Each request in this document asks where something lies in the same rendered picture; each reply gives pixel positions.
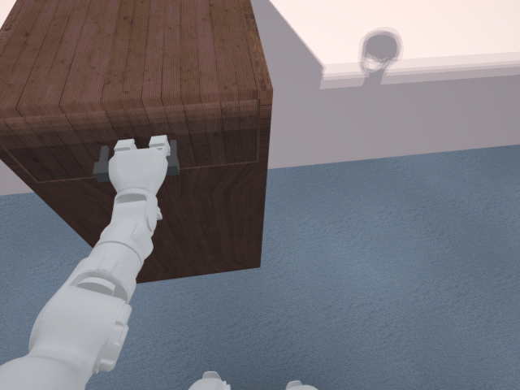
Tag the robot left shin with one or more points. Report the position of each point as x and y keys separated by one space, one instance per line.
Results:
x=210 y=374

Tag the cabinet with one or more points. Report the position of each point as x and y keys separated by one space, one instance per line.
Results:
x=72 y=56

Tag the handle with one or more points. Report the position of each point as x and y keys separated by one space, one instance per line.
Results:
x=101 y=168

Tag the left robot hand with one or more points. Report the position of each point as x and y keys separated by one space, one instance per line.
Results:
x=132 y=168

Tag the drawer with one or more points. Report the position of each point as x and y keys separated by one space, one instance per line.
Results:
x=66 y=146

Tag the left robot upper arm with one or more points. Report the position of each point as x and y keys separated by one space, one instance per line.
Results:
x=83 y=333

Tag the left robot forearm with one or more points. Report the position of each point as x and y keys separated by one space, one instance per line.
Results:
x=116 y=259

